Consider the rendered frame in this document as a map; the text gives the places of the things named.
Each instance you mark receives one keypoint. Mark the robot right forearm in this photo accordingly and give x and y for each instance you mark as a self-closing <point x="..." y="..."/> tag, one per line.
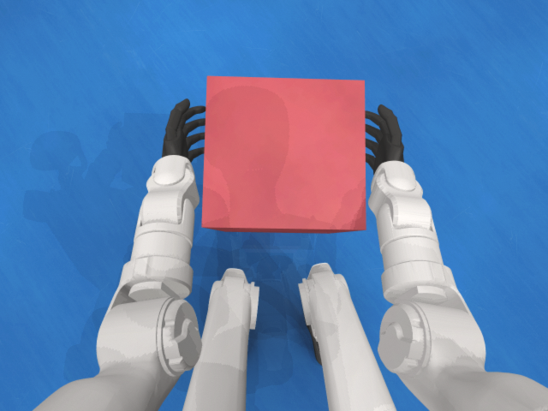
<point x="413" y="265"/>

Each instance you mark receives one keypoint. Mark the left robot thigh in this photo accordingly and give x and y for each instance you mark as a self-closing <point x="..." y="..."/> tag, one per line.
<point x="219" y="379"/>

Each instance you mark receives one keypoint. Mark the robot right upper arm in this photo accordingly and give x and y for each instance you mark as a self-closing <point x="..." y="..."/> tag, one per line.
<point x="439" y="354"/>

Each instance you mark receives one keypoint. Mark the robot right hand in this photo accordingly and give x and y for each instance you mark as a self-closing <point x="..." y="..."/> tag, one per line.
<point x="389" y="138"/>

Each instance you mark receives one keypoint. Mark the robot left hand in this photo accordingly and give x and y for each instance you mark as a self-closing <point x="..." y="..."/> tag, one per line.
<point x="176" y="141"/>

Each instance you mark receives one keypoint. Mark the robot left upper arm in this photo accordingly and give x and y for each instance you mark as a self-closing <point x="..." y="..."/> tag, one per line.
<point x="143" y="349"/>

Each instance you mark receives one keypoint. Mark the carton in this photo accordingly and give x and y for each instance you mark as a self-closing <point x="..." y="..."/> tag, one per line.
<point x="284" y="155"/>

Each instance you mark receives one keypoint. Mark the right robot foot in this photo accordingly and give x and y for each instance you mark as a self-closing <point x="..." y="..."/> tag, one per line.
<point x="315" y="345"/>

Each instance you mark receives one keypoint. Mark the robot left forearm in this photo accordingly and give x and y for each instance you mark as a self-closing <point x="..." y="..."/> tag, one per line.
<point x="160" y="260"/>

